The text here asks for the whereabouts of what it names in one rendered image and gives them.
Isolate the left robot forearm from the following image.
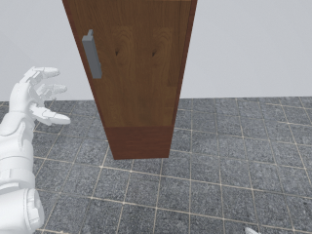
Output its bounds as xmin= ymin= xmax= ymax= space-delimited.
xmin=0 ymin=111 xmax=35 ymax=195

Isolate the robot left hand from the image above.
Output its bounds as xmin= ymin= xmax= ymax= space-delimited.
xmin=9 ymin=66 xmax=71 ymax=126

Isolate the cupboard door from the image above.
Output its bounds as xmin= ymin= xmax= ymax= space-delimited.
xmin=67 ymin=0 xmax=192 ymax=128

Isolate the left robot upper arm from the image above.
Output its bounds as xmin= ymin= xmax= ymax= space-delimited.
xmin=0 ymin=188 xmax=45 ymax=234

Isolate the handle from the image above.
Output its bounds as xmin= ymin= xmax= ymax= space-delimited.
xmin=82 ymin=29 xmax=102 ymax=79

